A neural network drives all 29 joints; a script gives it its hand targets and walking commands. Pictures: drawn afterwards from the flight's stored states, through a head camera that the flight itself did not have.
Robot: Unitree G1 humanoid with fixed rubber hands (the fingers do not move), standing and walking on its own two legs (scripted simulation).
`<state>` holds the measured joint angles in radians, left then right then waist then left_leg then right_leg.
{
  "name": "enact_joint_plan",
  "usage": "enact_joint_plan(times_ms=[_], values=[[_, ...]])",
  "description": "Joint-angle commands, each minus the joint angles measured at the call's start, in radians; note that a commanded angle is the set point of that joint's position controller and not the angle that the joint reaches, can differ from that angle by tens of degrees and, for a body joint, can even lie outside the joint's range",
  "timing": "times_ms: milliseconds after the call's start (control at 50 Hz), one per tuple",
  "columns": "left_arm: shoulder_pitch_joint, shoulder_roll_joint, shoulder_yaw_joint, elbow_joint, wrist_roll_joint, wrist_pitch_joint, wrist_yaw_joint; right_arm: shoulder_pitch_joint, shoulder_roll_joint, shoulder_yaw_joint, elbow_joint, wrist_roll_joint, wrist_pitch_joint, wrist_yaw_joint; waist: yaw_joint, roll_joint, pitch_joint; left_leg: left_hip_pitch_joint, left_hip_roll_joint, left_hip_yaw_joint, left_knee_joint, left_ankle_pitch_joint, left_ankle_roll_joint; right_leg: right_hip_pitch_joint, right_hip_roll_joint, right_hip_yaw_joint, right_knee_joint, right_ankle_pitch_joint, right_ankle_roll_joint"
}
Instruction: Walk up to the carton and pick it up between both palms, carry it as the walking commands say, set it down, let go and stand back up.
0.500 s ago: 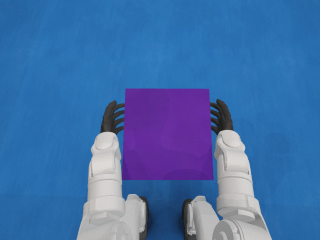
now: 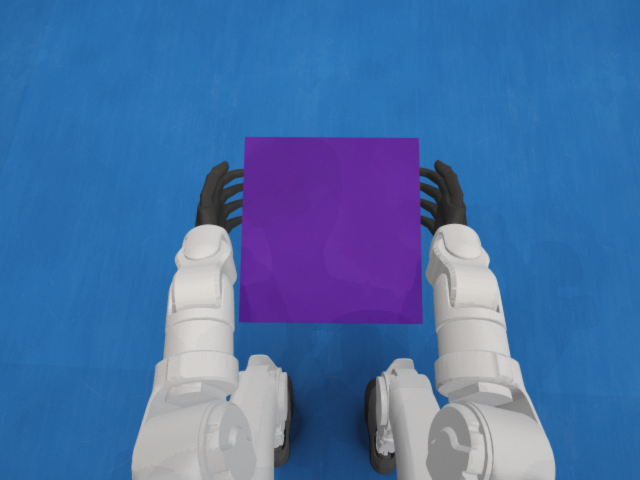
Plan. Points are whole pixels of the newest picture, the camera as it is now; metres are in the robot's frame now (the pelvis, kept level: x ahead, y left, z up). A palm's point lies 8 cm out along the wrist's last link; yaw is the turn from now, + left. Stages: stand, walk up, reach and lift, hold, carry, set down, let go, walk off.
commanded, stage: set down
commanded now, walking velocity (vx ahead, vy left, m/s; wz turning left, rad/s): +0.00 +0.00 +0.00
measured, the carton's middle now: (329, 241) +0.43 +0.01 -0.14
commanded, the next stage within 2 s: none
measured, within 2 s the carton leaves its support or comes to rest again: neither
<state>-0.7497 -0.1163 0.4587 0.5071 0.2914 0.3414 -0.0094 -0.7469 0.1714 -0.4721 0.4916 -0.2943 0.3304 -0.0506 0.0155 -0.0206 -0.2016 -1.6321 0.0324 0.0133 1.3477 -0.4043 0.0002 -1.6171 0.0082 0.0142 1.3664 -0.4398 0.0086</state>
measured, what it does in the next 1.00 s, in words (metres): lowers itself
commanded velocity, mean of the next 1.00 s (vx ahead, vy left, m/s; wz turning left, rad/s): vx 0.00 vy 0.00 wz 0.00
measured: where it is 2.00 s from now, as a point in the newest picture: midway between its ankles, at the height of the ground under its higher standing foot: (329, 438)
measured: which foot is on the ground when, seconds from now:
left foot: down 0.00-1.00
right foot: down 0.00-1.00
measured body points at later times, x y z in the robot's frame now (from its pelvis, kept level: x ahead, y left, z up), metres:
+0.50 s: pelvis -0.01 +0.00 -0.07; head +0.24 +0.02 +0.30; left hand +0.47 +0.16 -0.16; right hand +0.47 -0.13 -0.15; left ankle +0.09 +0.12 -0.57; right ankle +0.08 -0.12 -0.57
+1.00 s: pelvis -0.02 +0.00 -0.14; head +0.28 +0.03 +0.19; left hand +0.49 +0.16 -0.25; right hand +0.49 -0.13 -0.24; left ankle +0.09 +0.12 -0.57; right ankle +0.08 -0.12 -0.57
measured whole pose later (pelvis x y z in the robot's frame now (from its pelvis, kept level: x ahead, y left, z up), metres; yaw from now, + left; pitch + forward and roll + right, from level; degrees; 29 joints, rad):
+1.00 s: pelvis -0.02 +0.00 -0.14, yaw +1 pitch +47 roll -2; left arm -1.11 0.05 0.39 0.73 0.20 0.31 0.06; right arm -1.07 0.04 -0.50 0.64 -0.19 0.30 -0.10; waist -0.01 -0.01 -0.09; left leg -2.16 -0.01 -0.03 1.82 -0.48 -0.01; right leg -2.11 0.04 0.02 1.84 -0.54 0.04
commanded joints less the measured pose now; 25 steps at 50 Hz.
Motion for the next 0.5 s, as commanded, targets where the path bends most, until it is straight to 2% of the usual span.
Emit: enact_joint_plan(times_ms=[0, 140, 300, 480], values=[[-0.587, -0.931, -0.600, 0.117, -0.157, -0.008, -0.258, -0.606, 0.954, 0.609, 0.114, 0.154, -0.010, 0.263, 0.005, -0.001, -0.838, 0.516, -0.181, 0.010, -0.066, 0.212, -0.002, 0.354, 0.172, -0.023, -0.103, 0.176, 0.008], [-0.695, -0.917, -0.573, 0.161, -0.167, -0.011, -0.237, -0.694, 0.946, 0.570, 0.156, 0.163, -0.001, 0.248, -0.002, 0.020, -0.867, 0.433, -0.188, 0.027, 0.005, 0.140, -0.009, 0.304, 0.174, -0.032, -0.041, 0.116, 0.014], [-0.742, -0.891, -0.533, 0.203, -0.161, -0.018, -0.220, -0.754, 0.928, 0.535, 0.181, 0.170, -0.006, 0.229, -0.004, 0.028, -0.890, 0.359, -0.195, 0.031, 0.083, 0.152, -0.010, 0.224, 0.180, -0.045, 0.037, 0.121, 0.022], [-0.789, -0.865, -0.536, 0.207, -0.180, -0.035, -0.194, -0.807, 0.893, 0.536, 0.171, 0.193, -0.023, 0.215, -0.009, 0.038, -0.940, 0.312, -0.198, 0.026, 0.165, 0.191, -0.016, 0.139, 0.186, -0.063, 0.129, 0.148, 0.026]])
